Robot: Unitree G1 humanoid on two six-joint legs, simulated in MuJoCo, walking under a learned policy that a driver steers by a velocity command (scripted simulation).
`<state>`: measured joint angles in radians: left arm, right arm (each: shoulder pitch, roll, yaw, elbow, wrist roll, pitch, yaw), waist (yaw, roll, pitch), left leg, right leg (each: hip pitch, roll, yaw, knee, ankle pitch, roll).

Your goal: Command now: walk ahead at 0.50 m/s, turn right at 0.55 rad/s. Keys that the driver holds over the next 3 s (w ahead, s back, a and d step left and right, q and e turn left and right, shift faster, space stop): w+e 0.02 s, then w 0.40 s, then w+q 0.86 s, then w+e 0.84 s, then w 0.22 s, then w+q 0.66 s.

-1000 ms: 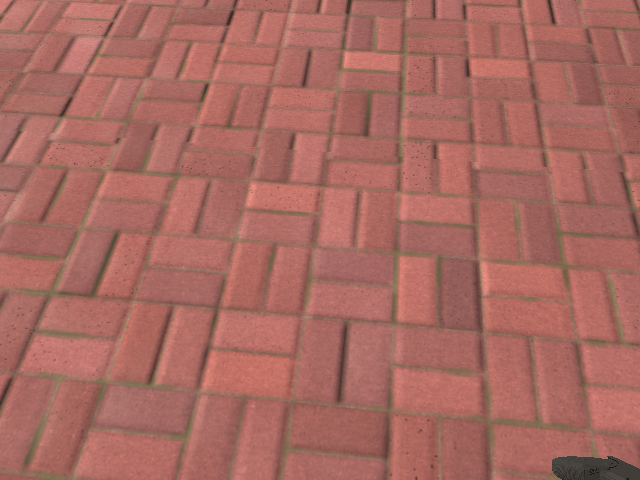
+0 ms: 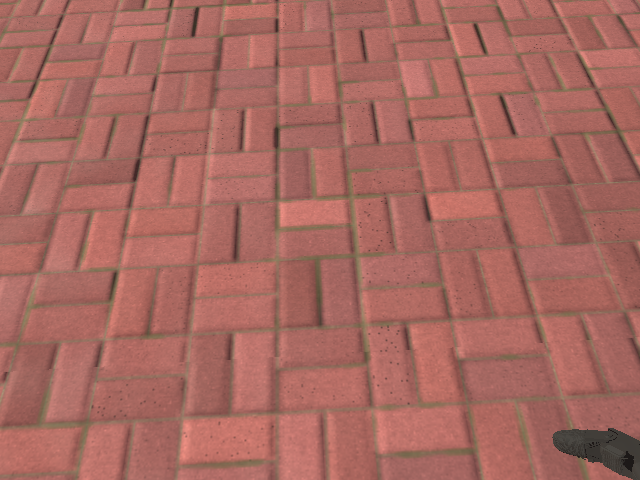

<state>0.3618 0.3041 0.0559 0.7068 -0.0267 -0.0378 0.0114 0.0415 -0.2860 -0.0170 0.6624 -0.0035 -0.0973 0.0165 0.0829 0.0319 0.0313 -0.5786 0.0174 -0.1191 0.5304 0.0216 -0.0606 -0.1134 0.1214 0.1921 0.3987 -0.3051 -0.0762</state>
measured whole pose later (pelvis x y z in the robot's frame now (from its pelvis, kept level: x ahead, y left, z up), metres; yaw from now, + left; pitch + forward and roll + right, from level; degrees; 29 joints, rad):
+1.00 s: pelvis +0.52 -0.02 -0.01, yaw +9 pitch +1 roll -3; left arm 0.33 0.29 0.08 0.83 -0.01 -0.07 0.00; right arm 0.10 -0.27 -0.05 0.68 0.02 -0.02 0.05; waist 0.08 0.03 0.04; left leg -0.62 0.09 0.00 0.67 -0.04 0.04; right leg 0.09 0.00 -0.25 0.24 -0.33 0.02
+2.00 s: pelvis +1.09 +0.10 +0.00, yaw +4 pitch +2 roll +0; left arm 0.37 0.29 0.06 0.76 -0.03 -0.04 0.01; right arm 0.04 -0.28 -0.03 0.66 0.00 -0.10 0.01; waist 0.09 0.03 0.03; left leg -0.60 0.03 -0.12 0.54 0.04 -0.06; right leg -0.10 0.12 0.18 0.36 -0.28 -0.09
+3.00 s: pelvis +1.61 +0.11 -0.01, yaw +12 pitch +1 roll -3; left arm 0.33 0.30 0.08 0.85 -0.01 -0.07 0.00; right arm 0.10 -0.28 -0.05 0.68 0.02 -0.02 0.05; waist 0.08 0.03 0.03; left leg -0.63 0.09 0.00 0.68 -0.05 0.03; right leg 0.08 0.00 -0.24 0.23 -0.32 0.03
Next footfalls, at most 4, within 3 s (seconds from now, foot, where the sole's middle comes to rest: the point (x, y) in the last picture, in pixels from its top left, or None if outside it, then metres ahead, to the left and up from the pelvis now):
0.08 left None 0.22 0.13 -0.78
0.56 right None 0.45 -0.15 -0.78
1.08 left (317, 363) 0.71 0.13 -0.78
1.60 right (368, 242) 1.07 0.02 -0.78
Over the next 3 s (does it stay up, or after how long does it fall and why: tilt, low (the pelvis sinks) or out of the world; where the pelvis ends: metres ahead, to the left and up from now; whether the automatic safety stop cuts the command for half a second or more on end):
stays up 1.61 0.11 -0.01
